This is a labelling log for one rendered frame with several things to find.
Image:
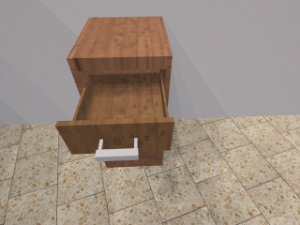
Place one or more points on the cabinet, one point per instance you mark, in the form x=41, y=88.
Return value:
x=108, y=45

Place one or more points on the handle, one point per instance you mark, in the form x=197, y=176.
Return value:
x=117, y=154

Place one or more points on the drawer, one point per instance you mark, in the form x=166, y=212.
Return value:
x=117, y=108

